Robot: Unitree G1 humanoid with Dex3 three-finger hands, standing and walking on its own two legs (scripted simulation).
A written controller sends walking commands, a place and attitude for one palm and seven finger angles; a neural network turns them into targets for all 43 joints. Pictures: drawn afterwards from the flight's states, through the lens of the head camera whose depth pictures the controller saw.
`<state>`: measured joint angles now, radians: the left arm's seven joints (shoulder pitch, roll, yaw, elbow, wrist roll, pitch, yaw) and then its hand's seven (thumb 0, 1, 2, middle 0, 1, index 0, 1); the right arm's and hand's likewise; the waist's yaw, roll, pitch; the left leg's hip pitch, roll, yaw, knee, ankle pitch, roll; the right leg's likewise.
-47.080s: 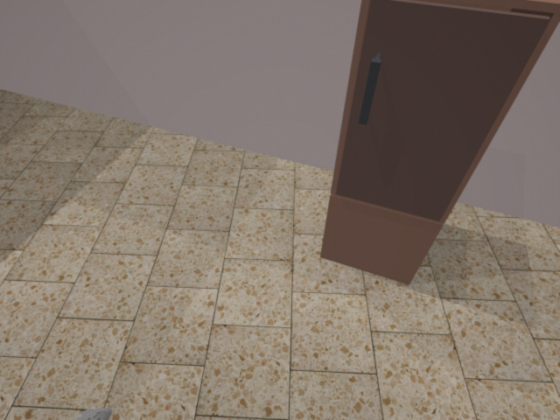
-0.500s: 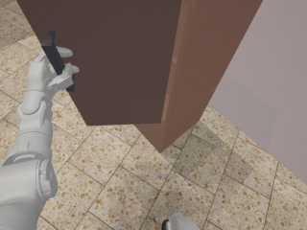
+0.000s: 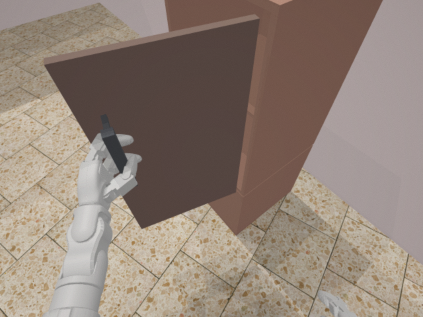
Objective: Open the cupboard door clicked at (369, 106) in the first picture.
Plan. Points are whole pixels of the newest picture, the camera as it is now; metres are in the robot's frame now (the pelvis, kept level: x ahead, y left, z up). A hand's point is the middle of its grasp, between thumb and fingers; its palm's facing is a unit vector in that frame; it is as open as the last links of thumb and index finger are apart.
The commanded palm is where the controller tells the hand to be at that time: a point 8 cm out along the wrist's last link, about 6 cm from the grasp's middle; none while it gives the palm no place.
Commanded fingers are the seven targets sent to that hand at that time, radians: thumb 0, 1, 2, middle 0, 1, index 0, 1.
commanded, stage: pull the door open along its arc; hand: left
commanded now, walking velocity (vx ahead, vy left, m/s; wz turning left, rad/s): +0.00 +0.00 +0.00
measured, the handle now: (119, 153) +0.40 +0.19 +0.08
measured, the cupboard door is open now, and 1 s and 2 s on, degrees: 75 100 99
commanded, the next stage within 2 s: open thumb and fingers to let go in 0.52 s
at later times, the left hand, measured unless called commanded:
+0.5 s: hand (177, 217) +0.27 +0.06 +0.09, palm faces +0.37 -0.93 -0.01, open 6.4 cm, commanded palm +0.20 +0.09 +0.08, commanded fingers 0.00 0.90 0.90 -0.40 -1.35 -0.40 -1.35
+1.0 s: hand (181, 217) +0.27 +0.05 +0.09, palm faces +0.42 -0.91 -0.01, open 9.7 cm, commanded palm +0.23 +0.10 +0.08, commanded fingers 0.00 -0.50 0.30 -0.30 -1.20 -0.30 -1.20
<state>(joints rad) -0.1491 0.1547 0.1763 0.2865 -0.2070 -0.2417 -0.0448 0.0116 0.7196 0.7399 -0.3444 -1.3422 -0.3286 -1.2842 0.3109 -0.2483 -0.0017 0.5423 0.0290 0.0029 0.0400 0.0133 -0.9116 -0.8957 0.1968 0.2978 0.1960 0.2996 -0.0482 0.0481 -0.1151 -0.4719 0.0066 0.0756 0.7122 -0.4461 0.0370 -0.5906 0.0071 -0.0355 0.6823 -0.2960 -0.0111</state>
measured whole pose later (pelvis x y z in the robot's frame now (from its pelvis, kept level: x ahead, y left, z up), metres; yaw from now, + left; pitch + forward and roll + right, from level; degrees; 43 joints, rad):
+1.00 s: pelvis -0.03 -0.05 +0.00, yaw +5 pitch +3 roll +1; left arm 0.03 -0.09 -0.16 0.06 0.04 -0.09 0.50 0.01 0.13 0.57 -0.34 -1.27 -0.34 -1.26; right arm 0.16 -0.20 0.02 0.58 -0.04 0.05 -0.03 0.02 -0.91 -0.90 0.20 0.30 0.20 0.30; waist 0.00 0.05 -0.06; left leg -0.37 0.01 -0.02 0.71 -0.40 -0.02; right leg -0.47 0.00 -0.13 0.71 -0.31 -0.08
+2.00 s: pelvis -0.03 -0.01 +0.00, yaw +2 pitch +3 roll +0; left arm 0.10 0.05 -0.15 0.03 -0.07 -0.16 0.03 -0.01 -0.50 0.30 -0.16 -0.34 -0.18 -0.32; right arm 0.25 -0.21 0.05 0.53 0.01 -0.08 0.00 0.02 -0.91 -0.90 0.20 0.30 0.20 0.30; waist 0.00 0.02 -0.05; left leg -0.37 -0.02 0.04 0.73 -0.42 0.03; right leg -0.49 -0.03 -0.06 0.73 -0.30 -0.02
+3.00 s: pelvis -0.02 -0.02 -0.01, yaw +4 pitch +6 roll -1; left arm 0.54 0.20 0.06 -0.32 -0.21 -0.21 -0.18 -0.01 -0.50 0.30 -0.16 -0.30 -0.16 -0.30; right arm 0.27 -0.23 0.03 0.51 0.04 -0.22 -0.05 0.02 -0.91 -0.90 0.20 0.30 0.20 0.30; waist 0.01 0.05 -0.10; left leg -0.46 0.00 -0.01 0.85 -0.50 0.02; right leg -0.54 -0.02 -0.11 0.81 -0.37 -0.03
